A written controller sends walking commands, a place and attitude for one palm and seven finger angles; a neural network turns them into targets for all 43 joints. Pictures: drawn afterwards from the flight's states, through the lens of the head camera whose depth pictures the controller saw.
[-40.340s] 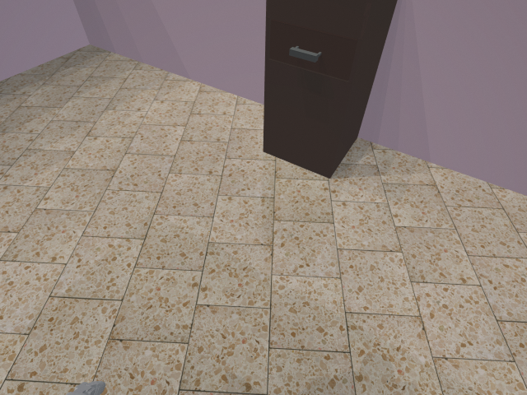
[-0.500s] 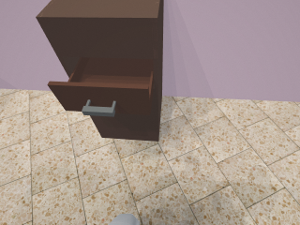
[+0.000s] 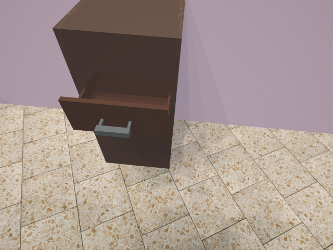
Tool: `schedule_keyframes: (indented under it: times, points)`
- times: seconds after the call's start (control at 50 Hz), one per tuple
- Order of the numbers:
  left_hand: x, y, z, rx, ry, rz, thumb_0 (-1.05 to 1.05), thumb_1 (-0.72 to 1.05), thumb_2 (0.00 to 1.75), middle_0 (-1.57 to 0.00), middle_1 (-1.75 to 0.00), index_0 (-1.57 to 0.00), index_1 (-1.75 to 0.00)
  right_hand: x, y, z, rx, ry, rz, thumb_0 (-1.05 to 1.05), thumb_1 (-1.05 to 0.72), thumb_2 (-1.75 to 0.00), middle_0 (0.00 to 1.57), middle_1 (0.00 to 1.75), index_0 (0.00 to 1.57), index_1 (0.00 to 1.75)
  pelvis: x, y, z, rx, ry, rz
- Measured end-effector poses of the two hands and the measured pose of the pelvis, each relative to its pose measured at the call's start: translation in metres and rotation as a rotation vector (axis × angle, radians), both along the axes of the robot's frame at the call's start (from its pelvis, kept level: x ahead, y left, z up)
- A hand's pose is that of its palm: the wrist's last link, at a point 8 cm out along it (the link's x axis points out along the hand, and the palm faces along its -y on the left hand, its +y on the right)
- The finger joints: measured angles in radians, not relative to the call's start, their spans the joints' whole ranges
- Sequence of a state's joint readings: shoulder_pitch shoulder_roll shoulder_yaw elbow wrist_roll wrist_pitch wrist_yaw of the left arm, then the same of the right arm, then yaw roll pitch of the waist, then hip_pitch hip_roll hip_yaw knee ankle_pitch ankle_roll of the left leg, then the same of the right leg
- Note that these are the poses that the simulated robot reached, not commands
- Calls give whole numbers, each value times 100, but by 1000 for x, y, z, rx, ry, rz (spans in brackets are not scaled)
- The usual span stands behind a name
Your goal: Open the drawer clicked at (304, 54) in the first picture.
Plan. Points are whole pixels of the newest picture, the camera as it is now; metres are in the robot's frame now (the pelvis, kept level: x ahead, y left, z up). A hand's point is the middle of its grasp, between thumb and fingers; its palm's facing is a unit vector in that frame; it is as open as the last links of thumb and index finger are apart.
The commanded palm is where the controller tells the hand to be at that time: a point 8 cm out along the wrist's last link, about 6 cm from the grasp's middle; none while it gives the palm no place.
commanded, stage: come to a stop and stand still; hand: left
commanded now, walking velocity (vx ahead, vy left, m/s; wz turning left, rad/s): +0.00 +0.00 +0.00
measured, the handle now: (114, 126) +0.53 +0.22 -0.12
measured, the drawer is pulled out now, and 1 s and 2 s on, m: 0.16 0.16 0.16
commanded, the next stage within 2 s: look again from close up in 0.06 s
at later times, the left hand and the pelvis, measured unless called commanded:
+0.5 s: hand out of the picture +0.06 +0.21 -0.17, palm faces +0.01 -0.96 -0.28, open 7.4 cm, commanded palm none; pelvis -0.02 +0.00 -0.01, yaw +0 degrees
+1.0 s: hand out of the picture -0.05 +0.20 -0.18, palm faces +0.01 -0.98 -0.22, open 7.4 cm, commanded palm none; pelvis -0.04 +0.01 +0.00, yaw +0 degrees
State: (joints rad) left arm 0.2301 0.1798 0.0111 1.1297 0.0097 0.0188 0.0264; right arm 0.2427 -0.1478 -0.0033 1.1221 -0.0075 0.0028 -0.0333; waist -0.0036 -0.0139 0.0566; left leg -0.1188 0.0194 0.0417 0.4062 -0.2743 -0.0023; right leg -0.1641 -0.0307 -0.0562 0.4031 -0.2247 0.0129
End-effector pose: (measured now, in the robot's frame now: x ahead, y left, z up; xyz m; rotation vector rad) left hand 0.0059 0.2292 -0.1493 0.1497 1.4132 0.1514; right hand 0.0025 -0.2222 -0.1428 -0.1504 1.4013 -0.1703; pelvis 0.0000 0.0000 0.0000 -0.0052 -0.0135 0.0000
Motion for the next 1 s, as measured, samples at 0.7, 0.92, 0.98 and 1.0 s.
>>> schedule_keyframes:
  times: [0.7,0.92,0.98,1.0]
  points:
    - [26,39,23,100,-253,-84,0,90,90,-20,-30,-20,-30,37,-45,21,-90,-265,85,1,-91,-90,20,30,20,30,-37,1,-3,5,-44,-5]
    - [-34,29,10,63,-99,-45,0,90,90,-20,-30,-20,-30,-24,-26,5,-40,-89,51,1,-91,-90,20,30,20,30,-45,5,-2,5,-35,-4]
    - [-51,22,5,38,-49,-21,0,90,90,-20,-30,-20,-30,-45,-15,0,-20,-22,32,1,-91,-90,20,30,20,30,-42,9,-3,0,-28,-6]
    - [-57,20,3,28,-33,-13,0,90,90,-20,-30,-20,-30,-52,-11,-2,-15,-2,25,1,-91,-90,20,30,20,30,-41,10,-4,-1,-25,-7]
